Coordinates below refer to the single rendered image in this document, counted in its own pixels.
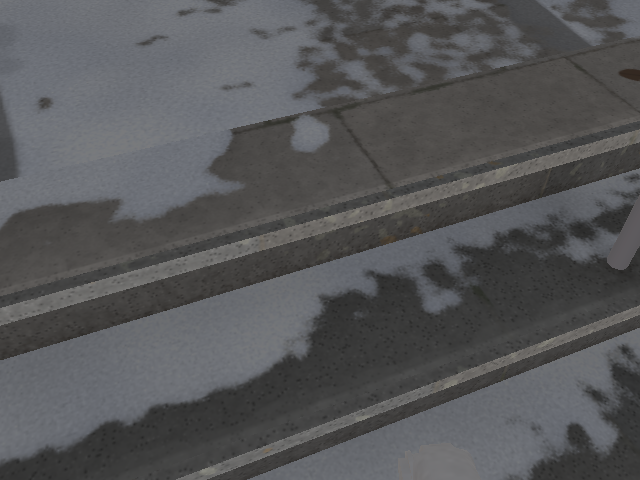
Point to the stairs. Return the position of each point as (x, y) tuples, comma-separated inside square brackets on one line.
[(133, 404)]

